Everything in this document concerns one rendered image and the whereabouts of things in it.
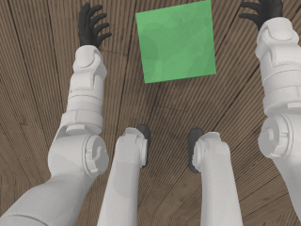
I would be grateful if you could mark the right robot forearm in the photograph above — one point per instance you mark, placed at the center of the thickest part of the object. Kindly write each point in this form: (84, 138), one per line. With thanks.
(280, 64)

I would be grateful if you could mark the robot left upper arm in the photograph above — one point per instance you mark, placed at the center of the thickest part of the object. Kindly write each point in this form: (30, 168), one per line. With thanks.
(75, 162)

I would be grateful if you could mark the robot left hand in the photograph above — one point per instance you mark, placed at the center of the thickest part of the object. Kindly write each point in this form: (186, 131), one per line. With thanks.
(87, 33)

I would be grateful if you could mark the carton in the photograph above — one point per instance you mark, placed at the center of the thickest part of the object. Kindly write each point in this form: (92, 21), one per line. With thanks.
(176, 42)

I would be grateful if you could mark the robot left foot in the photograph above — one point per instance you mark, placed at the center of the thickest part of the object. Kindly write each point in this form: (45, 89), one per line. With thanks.
(145, 130)

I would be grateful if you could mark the robot right hand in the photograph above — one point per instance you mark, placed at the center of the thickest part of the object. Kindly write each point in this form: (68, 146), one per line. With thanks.
(267, 9)

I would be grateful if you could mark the robot right shin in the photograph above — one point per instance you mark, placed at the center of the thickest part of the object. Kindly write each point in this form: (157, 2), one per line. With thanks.
(211, 135)

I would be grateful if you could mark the robot right upper arm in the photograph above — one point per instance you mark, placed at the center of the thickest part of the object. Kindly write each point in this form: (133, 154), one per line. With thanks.
(280, 140)

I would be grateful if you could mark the left robot forearm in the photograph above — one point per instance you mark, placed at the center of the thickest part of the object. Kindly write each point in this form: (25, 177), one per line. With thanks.
(85, 101)

